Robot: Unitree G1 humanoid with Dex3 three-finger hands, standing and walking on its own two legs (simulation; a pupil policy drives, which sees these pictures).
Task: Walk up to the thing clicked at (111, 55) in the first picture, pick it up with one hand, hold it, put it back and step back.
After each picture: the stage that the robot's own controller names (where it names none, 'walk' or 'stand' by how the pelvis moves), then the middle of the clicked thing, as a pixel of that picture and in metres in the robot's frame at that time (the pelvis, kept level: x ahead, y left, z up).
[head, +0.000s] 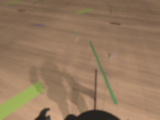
stand; (111, 56) +1.34 -0.47 -0.72
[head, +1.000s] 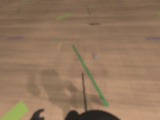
walk; (95, 56) +1.29 -0.04 -0.69
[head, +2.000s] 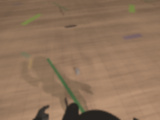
walk; (77, 71) +0.81 +0.23 -0.71
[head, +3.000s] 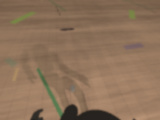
walk; (72, 88) +0.49 +0.20 -0.69
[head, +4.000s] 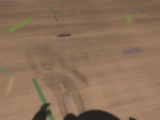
stand; (69, 99) +0.37 +0.22 -0.72
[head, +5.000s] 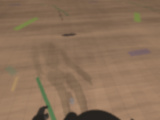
stand; (71, 101) +0.34 +0.19 -0.71
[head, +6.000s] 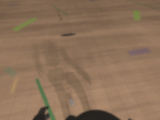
stand; (71, 102) +0.32 +0.20 -0.72
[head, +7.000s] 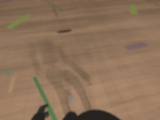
stand; (70, 98) +0.33 +0.22 -0.71
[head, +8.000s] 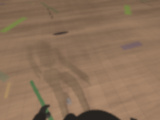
stand; (68, 101) +0.30 +0.24 -0.71
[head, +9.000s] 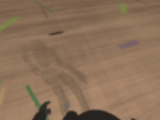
stand; (68, 105) +0.23 +0.23 -0.70
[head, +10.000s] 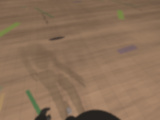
stand; (69, 110) +0.22 +0.20 -0.73
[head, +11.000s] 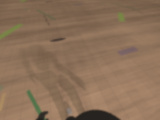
stand; (69, 111) +0.23 +0.20 -0.73
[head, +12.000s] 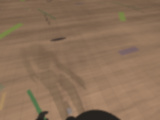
stand; (69, 111) +0.23 +0.20 -0.73
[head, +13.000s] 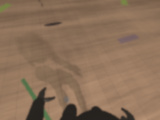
go down; (66, 99) +0.26 +0.20 -0.67
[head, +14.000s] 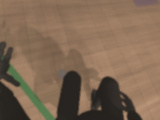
go down; (62, 74) +0.32 +0.22 -0.30
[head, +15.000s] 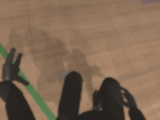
close in; (64, 74) +0.32 +0.22 -0.30
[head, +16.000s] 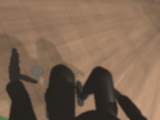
close in; (37, 72) +0.32 +0.24 -0.22
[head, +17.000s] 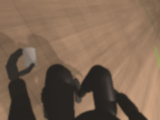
close; (30, 57) +0.40 +0.27 -0.24
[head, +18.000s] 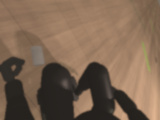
lift; (37, 56) +0.42 +0.18 -0.23
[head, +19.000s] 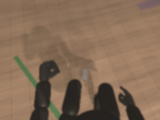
lift; (84, 74) +0.40 +0.04 -0.46
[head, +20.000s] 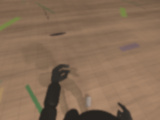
go down; (88, 101) +0.35 -0.06 -0.70
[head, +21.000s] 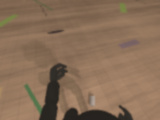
hold; (92, 100) +0.34 -0.11 -0.70
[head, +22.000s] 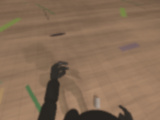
hold; (97, 103) +0.35 -0.18 -0.70
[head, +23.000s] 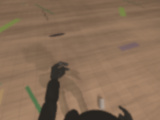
hold; (101, 104) +0.34 -0.23 -0.70
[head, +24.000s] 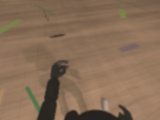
stand; (105, 105) +0.34 -0.28 -0.70
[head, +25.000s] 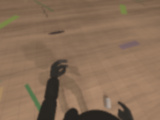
hold; (107, 103) +0.34 -0.32 -0.70
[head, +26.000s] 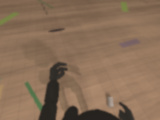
stand; (110, 101) +0.34 -0.35 -0.70
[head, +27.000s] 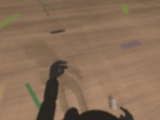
stand; (113, 104) +0.33 -0.39 -0.70
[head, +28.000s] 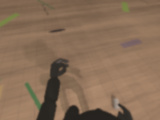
stand; (116, 103) +0.33 -0.42 -0.68
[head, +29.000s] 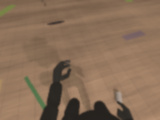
close; (118, 97) +0.36 -0.43 -0.63
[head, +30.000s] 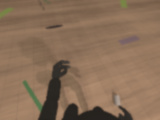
stand; (117, 100) +0.34 -0.46 -0.68
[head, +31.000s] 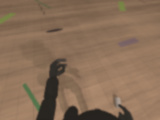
stand; (118, 102) +0.33 -0.46 -0.68
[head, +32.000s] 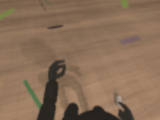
close; (118, 100) +0.34 -0.47 -0.67
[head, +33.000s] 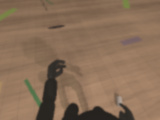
close; (119, 101) +0.34 -0.47 -0.68
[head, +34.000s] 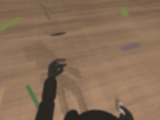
stand; (120, 107) +0.32 -0.47 -0.70
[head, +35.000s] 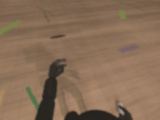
stand; (120, 108) +0.33 -0.48 -0.71
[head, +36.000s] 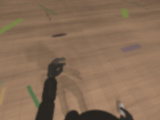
stand; (121, 108) +0.32 -0.48 -0.70
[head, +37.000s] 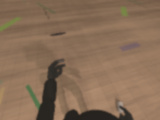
close; (120, 107) +0.33 -0.47 -0.71
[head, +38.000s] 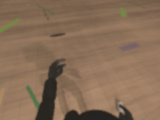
close; (120, 107) +0.33 -0.47 -0.71
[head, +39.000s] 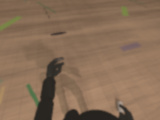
close; (120, 106) +0.33 -0.48 -0.71
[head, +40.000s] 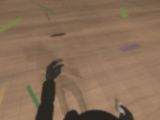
close; (120, 107) +0.33 -0.47 -0.71
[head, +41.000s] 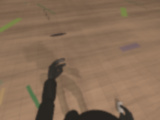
close; (120, 107) +0.33 -0.47 -0.71
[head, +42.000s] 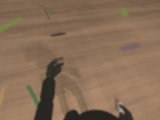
close; (119, 107) +0.33 -0.47 -0.71
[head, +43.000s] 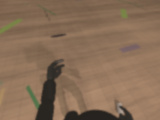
close; (119, 108) +0.33 -0.46 -0.71
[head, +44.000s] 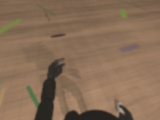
close; (119, 107) +0.33 -0.47 -0.71
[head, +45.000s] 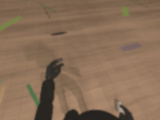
close; (119, 107) +0.32 -0.46 -0.71
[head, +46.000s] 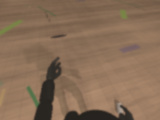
stand; (119, 108) +0.33 -0.46 -0.71
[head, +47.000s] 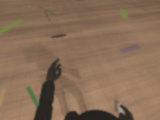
stand; (119, 108) +0.33 -0.46 -0.71
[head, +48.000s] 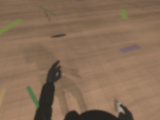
stand; (119, 108) +0.33 -0.46 -0.71
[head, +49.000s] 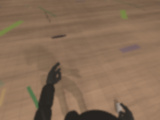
stand; (119, 108) +0.33 -0.45 -0.71
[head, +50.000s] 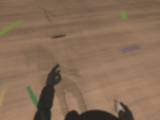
stand; (119, 108) +0.33 -0.45 -0.70
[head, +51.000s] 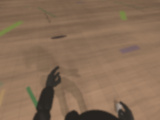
stand; (119, 109) +0.33 -0.45 -0.70
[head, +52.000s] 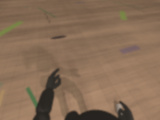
stand; (119, 109) +0.33 -0.45 -0.70
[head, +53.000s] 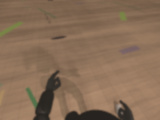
stand; (119, 109) +0.33 -0.45 -0.70
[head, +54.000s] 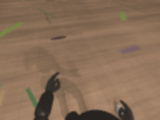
stand; (119, 110) +0.32 -0.44 -0.70
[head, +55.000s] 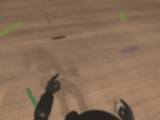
stand; (118, 109) +0.32 -0.44 -0.69
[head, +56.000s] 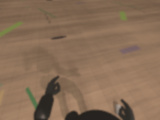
stand; (118, 110) +0.32 -0.44 -0.69
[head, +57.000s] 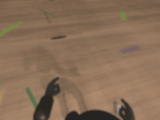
stand; (118, 110) +0.32 -0.44 -0.69
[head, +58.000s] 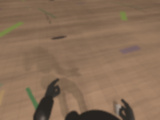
stand; (118, 110) +0.32 -0.44 -0.69
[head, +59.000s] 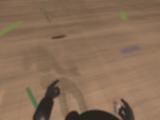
stand; (118, 110) +0.32 -0.44 -0.69
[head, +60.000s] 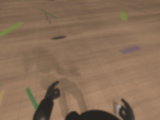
stand; (118, 110) +0.32 -0.43 -0.69
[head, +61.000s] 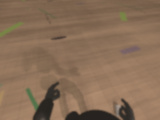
stand; (118, 110) +0.32 -0.44 -0.69
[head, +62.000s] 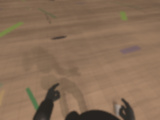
stand; (118, 110) +0.32 -0.43 -0.69
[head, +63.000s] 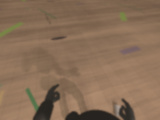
stand; (117, 110) +0.32 -0.43 -0.69
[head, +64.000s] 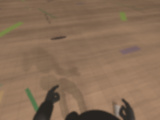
stand; (117, 110) +0.31 -0.43 -0.69
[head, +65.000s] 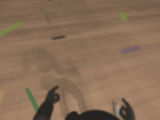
stand; (117, 110) +0.31 -0.43 -0.69
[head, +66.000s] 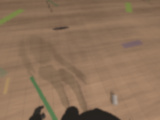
walk; (114, 99) +0.38 -0.44 -0.73
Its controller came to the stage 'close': yes
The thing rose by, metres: 0.01
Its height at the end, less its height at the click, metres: -0.02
